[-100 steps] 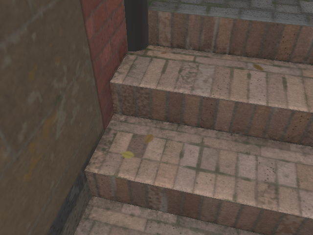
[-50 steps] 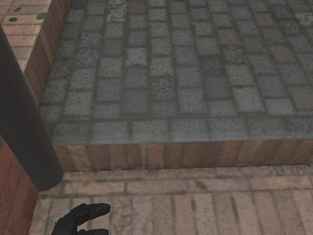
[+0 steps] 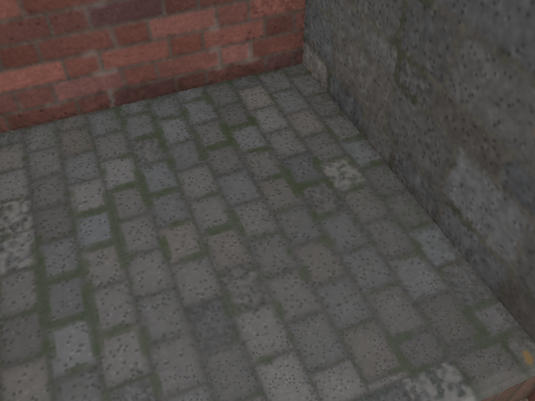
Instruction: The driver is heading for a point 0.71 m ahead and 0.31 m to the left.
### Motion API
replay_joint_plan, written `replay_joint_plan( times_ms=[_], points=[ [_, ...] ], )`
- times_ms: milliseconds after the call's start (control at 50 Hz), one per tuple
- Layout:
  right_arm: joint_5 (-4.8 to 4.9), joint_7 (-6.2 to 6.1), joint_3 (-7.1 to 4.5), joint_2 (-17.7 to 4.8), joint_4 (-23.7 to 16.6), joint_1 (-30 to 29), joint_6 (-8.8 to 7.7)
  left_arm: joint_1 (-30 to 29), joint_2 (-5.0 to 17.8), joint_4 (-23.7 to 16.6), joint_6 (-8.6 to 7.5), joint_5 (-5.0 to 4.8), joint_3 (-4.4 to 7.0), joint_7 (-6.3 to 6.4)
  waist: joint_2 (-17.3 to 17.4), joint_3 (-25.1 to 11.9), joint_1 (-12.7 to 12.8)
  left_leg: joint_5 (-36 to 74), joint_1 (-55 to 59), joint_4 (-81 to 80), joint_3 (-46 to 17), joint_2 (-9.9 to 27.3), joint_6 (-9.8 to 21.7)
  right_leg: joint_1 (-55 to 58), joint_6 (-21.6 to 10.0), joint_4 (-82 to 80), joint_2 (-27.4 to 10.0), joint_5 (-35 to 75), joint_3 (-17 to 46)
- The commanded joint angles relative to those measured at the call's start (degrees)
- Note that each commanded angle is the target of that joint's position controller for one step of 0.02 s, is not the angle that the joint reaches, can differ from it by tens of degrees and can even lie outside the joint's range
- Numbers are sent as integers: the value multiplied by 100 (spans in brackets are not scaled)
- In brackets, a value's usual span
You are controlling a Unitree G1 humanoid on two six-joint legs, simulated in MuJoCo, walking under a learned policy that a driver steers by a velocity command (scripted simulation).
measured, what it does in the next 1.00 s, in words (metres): steps on the spot, turning left: left foot, then right foot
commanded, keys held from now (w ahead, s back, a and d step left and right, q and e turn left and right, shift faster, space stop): no key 0.06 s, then q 0.94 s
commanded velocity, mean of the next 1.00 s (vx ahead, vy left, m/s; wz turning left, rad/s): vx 0.00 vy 0.00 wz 0.41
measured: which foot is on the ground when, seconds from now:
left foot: down 0.00-0.16, up 0.18-0.48, down 0.50-0.92, up 0.94-1.00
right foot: down 0.00-0.52, up 0.54-0.90, down 0.92-1.00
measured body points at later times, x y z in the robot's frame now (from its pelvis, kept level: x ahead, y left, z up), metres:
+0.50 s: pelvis +0.06 +0.00 +0.02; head +0.06 +0.02 +0.47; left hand +0.15 +0.28 -0.08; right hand +0.25 -0.21 -0.07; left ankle +0.05 +0.12 -0.70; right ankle +0.05 -0.13 -0.70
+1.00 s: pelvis +0.08 -0.01 +0.02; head +0.10 -0.02 +0.47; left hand +0.12 +0.28 -0.06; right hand +0.37 -0.14 -0.06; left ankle +0.00 +0.10 -0.64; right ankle +0.12 -0.09 -0.70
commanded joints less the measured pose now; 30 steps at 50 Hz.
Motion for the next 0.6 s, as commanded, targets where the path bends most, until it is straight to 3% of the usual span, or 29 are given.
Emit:
replay_joint_plan(
  times_ms=[20, 40, 60, 80, 120, 160, 180, 220, 240, 260, 280, 300, 320, 340, 360, 380, 400, 440, 460, 480, 500, 520, 540, 560, 580, 600],
  points=[
    [44, 309, 61, 77, -95, 353, -264, 576, 303, -129, -167, 346, 99, 4, -1024, -194, 53, 61, -338, -882, -324, 157, -41, 1144, -1117, -3009, -1293, -196, 2548],
    [56, 294, 42, -137, 11, 180, -260, 98, 68, -178, -221, 331, 34, 21, -775, 151, -34, 538, 57, -1342, -360, 283, -100, 891, -1091, -2906, -1087, -146, 2097],
    [11, 277, 91, -97, 171, 103, -270, -216, 245, -228, -232, 317, 90, 35, -616, 306, -69, 707, 382, -1848, -237, 241, -53, 820, -889, -2704, -701, 115, 1488],
    [-78, 264, 78, -284, 264, 41, -270, -216, 498, -217, -250, 231, 171, 80, -421, 420, 45, 898, 343, -2071, -181, 159, -29, 1025, -733, -2592, -471, 409, 1029],
    [-74, 269, 20, -585, 259, -156, -290, 247, 854, -124, -260, 226, 302, 184, -413, 211, 257, 1177, 205, -2104, -192, 100, 82, 1726, -631, -2501, -430, 1261, 820],
    [-26, 248, -3, -718, 53, -436, -325, 569, 981, -105, -219, 176, 378, 297, -647, -193, 404, 1230, -177, -1659, -141, 26, 68, 2467, -769, -2359, -662, 2139, 918],
    [41, 220, -48, -758, -22, -506, -311, 615, 988, -189, -143, 237, 415, 319, -895, -368, 507, 976, -501, -1323, -116, 43, 61, 2784, -917, -2311, -849, 2428, 1058],
    [54, 227, -88, -700, -164, -679, -267, 667, 981, -316, -63, 326, 455, 363, -1125, -458, 633, -250, -852, -114, -63, -14, -36, 2752, -1395, -2397, -1432, 3012, 1378],
    [33, 271, -122, -701, -212, -664, -228, 707, 1066, -384, -73, 393, 491, 383, -1037, -584, 639, -984, -1010, 1158, -130, -35, -199, 2640, -1737, -2476, -1817, 3116, 1617],
    [58, 305, -169, -739, -248, -624, -176, 599, 1157, -482, -102, 400, 525, 407, -794, -559, 573, -1246, -1278, 2426, -180, -63, -361, 2460, -1958, -2475, -2022, 3182, 1632],
    [70, 321, -185, -720, -295, -557, -123, 290, 1175, -595, -144, 375, 521, 432, -601, -471, 426, -1168, -1487, 3268, -311, 23, -440, 2180, -1978, -2460, -2018, 2881, 1448],
    [78, 322, -178, -694, -366, -472, -70, -130, 1126, -707, -186, 337, 487, 448, -598, -368, 223, -913, -1534, 3697, -471, 142, -466, 1868, -1840, -2473, -1899, 2438, 1247],
    [99, 344, -125, -641, -486, -486, -36, -303, 1027, -767, -220, 245, 452, 478, -404, -236, 164, -542, -1671, 3259, -514, 205, -452, 1812, -1689, -2494, -1690, 1943, 971],
    [98, 382, -47, -564, -671, -771, -37, -300, 973, -738, -230, 177, 438, 477, -436, -65, 237, -311, -1857, 2337, -314, 248, -443, 1956, -1546, -2509, -1483, 1468, 668],
    [57, 448, 37, -468, -829, -1069, -59, -243, 1028, -701, -212, 166, 453, 475, -514, 1, 368, -178, -1645, 1633, -60, 254, -437, 1898, -1520, -2516, -1391, 1448, 432],
    [2, 516, 86, -403, -850, -936, -69, -393, 1164, -749, -176, 210, 479, 474, -563, -88, 293, 4, -832, 1150, 83, 279, -389, 1475, -1515, -2478, -1354, 1953, 135],
    [-6, 553, 93, -428, -854, -767, -27, -498, 1313, -754, -173, 250, 517, 433, -824, -172, 237, 47, -289, 840, 239, 265, -307, 1227, -1544, -2351, -1411, 2698, -54],
    [73, 612, -7, -735, -981, -637, 16, -380, 1471, -712, -144, 180, 576, 314, -890, -293, 324, 144, -24, -57, 412, 232, -47, 1452, -1570, -2113, -1618, 3150, -39],
    [146, 654, -77, -819, -968, -487, 39, -584, 1543, -753, -116, 107, 606, 284, -834, -344, 175, 871, 277, -741, 541, 162, 90, 1448, -1443, -1869, -1619, 3215, -115],
    [125, 649, -140, -889, -941, -372, 43, -523, 1480, -674, -84, 32, 594, 246, -684, -397, 156, 1249, 610, -1435, 709, -69, 256, 1453, -1209, -1453, -1452, 2860, -286],
    [-25, 584, -244, -1074, -956, -292, 64, -501, 1347, -595, -62, -25, 542, 201, -176, -318, 45, 1853, 1025, -1685, 586, -194, 427, 994, -826, -508, -1163, 2799, -579],
    [-94, 491, -451, -1741, -1094, 73, 52, -637, 1149, -767, -82, 78, 487, 192, 1140, -395, -78, 3686, 1936, -2137, -1214, 804, 917, -443, -211, 1343, -578, 978, -918],
    [-178, 488, -430, -1913, -1276, 224, -7, -729, 900, -976, -80, 172, 399, 205, 1659, -656, -56, 4345, 1904, -2478, -2981, 1839, 1942, -1304, 213, 2694, 229, -1531, -151],
    [-182, 507, -387, -1787, -1385, 7, -110, -586, 957, -855, -75, 116, 443, 169, 994, -710, -20, 2325, 1466, -2831, -3321, 1983, 2184, -1509, 306, 3445, 133, -1600, 451],
    [-75, 468, -306, -1524, -1483, -379, -86, -733, 1007, -812, -108, 108, 455, 100, 694, -281, 75, 737, 1150, -2906, -2917, 1627, 1970, -1784, 313, 3563, 39, -1145, 645],
    [-13, 427, -239, -1335, -1591, -833, -44, -819, 1048, -832, -131, 133, 481, 94, 505, -34, 235, 83, 853, -2868, -2603, 1325, 1654, -1846, 323, 3397, -17, -770, 653]
  ],
)
Keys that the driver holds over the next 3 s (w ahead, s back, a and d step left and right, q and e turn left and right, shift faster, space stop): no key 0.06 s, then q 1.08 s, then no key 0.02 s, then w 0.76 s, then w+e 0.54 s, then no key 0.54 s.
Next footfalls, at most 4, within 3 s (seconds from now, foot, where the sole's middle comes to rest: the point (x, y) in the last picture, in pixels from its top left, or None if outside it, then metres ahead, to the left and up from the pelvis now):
0.50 left None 0.09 0.13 -0.74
0.92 right None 0.15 -0.07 -0.74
1.48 left None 0.05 0.15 -0.74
1.88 right None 0.41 0.22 -0.58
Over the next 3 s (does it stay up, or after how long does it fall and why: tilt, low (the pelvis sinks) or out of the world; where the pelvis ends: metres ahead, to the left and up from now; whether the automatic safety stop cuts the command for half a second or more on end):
stays up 0.67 0.45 0.20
